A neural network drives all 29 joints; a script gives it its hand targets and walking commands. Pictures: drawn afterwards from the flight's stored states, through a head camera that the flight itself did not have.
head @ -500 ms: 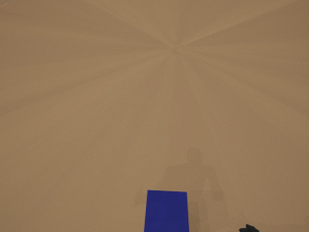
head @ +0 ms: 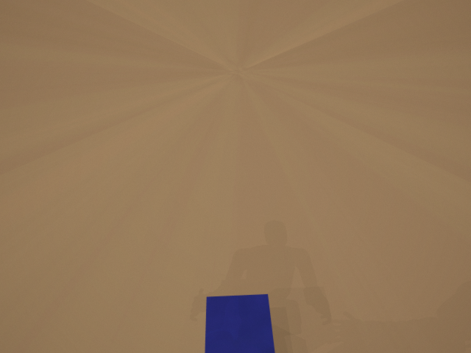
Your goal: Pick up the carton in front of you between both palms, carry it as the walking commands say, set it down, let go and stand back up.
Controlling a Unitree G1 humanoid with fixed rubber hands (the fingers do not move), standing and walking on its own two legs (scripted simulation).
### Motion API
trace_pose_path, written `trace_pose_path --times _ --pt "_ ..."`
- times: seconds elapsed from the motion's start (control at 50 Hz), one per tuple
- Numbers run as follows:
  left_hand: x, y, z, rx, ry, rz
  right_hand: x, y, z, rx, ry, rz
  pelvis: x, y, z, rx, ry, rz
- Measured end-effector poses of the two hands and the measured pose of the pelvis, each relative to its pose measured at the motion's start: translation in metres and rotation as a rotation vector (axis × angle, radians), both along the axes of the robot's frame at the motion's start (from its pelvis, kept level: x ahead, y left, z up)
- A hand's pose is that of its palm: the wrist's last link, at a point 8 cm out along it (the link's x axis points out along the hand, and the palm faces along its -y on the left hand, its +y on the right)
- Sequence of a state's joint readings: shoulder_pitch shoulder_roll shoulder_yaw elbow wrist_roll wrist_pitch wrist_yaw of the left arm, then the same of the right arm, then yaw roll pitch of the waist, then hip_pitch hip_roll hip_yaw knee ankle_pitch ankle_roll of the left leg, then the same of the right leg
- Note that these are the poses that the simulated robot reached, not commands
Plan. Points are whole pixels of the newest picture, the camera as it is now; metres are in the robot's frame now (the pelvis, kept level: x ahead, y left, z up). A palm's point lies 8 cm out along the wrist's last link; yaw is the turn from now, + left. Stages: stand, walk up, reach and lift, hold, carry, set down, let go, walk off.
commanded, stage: stand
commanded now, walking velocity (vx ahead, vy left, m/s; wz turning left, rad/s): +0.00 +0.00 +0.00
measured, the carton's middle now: (238, 338) +0.35 -0.02 -0.62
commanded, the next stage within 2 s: none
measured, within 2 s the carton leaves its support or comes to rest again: neither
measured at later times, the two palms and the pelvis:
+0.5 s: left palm out of the picture +0.04 +0.26 -0.11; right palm out of the picture -0.04 -0.26 -0.13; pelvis -0.02 +0.01 +0.00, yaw -3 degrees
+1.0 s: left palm out of the picture +0.00 +0.25 -0.12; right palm out of the picture -0.09 -0.23 -0.13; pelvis -0.03 +0.01 +0.01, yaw -3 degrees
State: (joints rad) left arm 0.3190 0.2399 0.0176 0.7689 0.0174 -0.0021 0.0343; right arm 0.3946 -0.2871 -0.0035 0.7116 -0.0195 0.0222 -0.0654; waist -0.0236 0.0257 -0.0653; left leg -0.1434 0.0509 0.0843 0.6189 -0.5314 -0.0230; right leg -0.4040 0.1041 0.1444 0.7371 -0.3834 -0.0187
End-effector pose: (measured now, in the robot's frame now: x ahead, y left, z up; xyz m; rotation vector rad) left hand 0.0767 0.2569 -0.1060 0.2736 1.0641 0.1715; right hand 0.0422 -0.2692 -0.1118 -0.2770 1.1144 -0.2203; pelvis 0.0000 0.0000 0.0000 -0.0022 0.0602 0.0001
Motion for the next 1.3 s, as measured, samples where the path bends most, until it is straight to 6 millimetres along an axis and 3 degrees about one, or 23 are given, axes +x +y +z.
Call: trace_pose_path --times 0.26,0.6,1.02,1.3 --pt "-0.023 0.002 -0.002 0.011 0.067 -0.002 -0.045 0.001 -0.008 0.012 0.109 -0.051 -0.01 0.002 0.002 0.009 -0.019 -0.027" --pt "-0.045 -0.004 -0.008 -0.01 0.132 0.003 -0.094 0.018 -0.016 0.053 0.228 -0.112 -0.021 0.007 0.006 0.011 -0.039 -0.049" --pt "-0.08 -0.012 -0.018 -0.043 0.243 0.024 -0.129 0.043 -0.021 0.1 0.329 -0.156 -0.027 0.013 0.008 0.008 -0.055 -0.056" --pt "-0.091 -0.015 -0.022 -0.058 0.278 0.026 -0.143 0.054 -0.022 0.119 0.364 -0.172 -0.031 0.016 0.009 0.006 -0.06 -0.057"
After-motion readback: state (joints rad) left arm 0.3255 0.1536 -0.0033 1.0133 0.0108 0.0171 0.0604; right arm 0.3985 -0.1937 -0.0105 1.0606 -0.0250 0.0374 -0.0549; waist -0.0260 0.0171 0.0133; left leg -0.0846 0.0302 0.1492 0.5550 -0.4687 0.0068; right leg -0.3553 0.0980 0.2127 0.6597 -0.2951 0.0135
